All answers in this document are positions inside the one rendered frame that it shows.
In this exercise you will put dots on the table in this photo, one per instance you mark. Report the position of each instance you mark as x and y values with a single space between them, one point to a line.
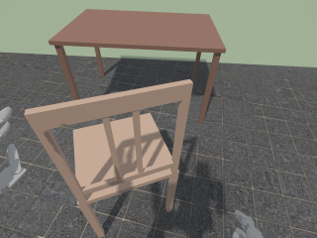
141 30

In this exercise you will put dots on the chair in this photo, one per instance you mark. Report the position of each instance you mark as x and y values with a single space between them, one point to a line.
115 156

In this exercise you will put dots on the robot left hand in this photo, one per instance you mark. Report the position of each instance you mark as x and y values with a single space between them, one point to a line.
14 172

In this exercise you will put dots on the robot right hand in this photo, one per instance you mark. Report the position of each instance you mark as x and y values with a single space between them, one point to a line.
248 225

